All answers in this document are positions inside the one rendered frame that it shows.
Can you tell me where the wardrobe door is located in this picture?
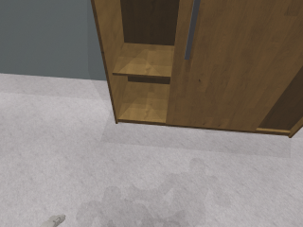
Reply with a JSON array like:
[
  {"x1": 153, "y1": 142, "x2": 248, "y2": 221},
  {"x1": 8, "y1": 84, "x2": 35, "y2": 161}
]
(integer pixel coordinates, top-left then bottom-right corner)
[
  {"x1": 258, "y1": 66, "x2": 303, "y2": 131},
  {"x1": 165, "y1": 0, "x2": 303, "y2": 131}
]

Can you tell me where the left robot hand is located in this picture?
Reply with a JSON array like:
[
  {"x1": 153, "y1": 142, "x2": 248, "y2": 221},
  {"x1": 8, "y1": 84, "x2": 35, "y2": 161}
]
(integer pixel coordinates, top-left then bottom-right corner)
[{"x1": 40, "y1": 214, "x2": 66, "y2": 227}]

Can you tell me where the handle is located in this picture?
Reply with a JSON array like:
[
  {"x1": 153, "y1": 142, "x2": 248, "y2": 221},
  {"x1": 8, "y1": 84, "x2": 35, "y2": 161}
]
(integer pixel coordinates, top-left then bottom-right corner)
[{"x1": 184, "y1": 0, "x2": 201, "y2": 60}]

